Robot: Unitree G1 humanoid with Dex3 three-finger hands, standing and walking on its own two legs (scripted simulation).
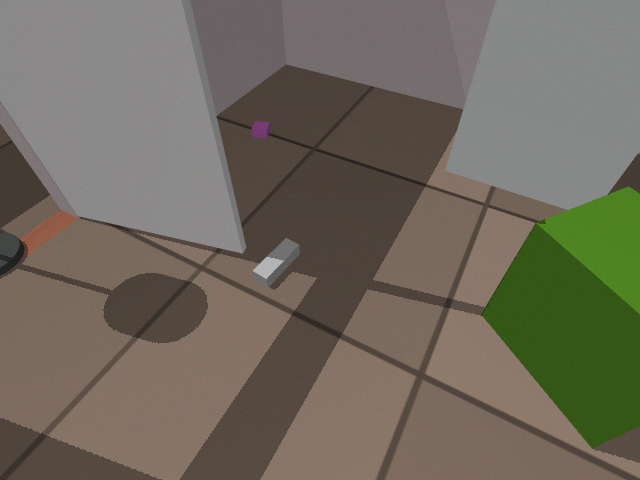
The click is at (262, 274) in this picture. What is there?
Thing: lying carton
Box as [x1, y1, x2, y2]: [253, 238, 299, 287]
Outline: 298,244 285,238 253,270 254,279 268,287 299,253
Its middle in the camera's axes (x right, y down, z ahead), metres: -0.18 +0.08 +1.56
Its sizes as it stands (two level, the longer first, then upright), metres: 0.209 0.069 0.059
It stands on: the floor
